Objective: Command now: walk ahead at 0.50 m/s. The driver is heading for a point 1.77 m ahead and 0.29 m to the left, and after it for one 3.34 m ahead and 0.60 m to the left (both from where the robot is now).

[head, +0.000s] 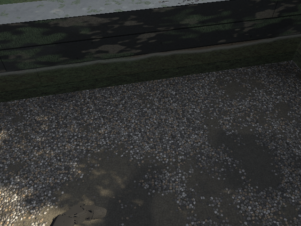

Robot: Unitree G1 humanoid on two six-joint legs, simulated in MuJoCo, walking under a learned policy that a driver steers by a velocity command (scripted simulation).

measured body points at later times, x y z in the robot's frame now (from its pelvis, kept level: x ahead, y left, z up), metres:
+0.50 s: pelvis +0.00 +0.00 +0.00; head +0.01 +0.00 +0.45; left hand +0.23 +0.18 -0.05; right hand +0.17 -0.22 -0.08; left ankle -0.03 +0.10 -0.74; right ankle +0.01 -0.14 -0.74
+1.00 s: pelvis +0.00 +0.00 +0.00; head +0.00 +0.00 +0.45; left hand +0.23 +0.19 -0.05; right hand +0.17 -0.22 -0.08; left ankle -0.03 +0.10 -0.74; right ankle +0.01 -0.14 -0.74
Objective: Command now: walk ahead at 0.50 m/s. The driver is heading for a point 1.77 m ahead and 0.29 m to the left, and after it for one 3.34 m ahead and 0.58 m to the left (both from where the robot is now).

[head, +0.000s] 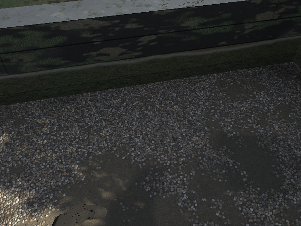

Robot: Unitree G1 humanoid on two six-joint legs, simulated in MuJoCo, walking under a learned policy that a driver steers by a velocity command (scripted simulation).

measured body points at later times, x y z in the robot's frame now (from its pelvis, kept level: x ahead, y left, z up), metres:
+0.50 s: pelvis +0.00 +0.00 +0.00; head +0.00 +0.00 +0.45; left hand +0.23 +0.19 -0.05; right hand +0.16 -0.22 -0.08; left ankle -0.03 +0.10 -0.75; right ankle +0.01 -0.14 -0.75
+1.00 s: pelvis +0.00 +0.00 +0.00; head +0.00 +0.01 +0.45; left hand +0.22 +0.20 -0.06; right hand +0.16 -0.21 -0.08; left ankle -0.03 +0.10 -0.75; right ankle +0.01 -0.14 -0.75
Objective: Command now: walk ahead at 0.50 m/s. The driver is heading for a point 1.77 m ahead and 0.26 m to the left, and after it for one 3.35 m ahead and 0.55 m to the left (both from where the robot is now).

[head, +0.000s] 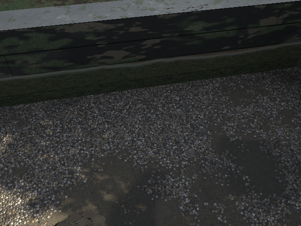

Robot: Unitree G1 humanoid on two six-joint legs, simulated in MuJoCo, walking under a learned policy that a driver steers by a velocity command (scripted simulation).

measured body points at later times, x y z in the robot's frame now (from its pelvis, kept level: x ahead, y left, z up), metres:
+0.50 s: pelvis +0.00 +0.00 +0.00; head +0.00 +0.00 +0.45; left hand +0.22 +0.19 -0.06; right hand +0.16 -0.22 -0.08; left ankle -0.03 +0.10 -0.75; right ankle +0.02 -0.15 -0.75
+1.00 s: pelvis +0.00 +0.00 +0.00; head +0.00 +0.00 +0.45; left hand +0.22 +0.19 -0.06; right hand +0.16 -0.22 -0.08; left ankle -0.03 +0.10 -0.75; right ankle +0.02 -0.15 -0.75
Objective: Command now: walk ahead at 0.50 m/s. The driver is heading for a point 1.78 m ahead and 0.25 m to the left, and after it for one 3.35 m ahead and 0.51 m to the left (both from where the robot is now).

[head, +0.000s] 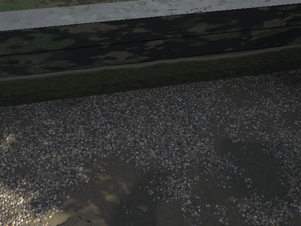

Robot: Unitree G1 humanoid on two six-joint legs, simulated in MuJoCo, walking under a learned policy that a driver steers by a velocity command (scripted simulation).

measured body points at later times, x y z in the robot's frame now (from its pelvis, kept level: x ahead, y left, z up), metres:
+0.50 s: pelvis +0.00 +0.00 +0.00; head +0.00 +0.00 +0.45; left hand +0.22 +0.19 -0.06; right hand +0.16 -0.22 -0.08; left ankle -0.03 +0.10 -0.75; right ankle +0.01 -0.14 -0.75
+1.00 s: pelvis +0.00 +0.00 +0.00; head +0.00 +0.00 +0.45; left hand +0.21 +0.19 -0.06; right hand +0.17 -0.22 -0.08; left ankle -0.03 +0.10 -0.75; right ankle +0.01 -0.14 -0.75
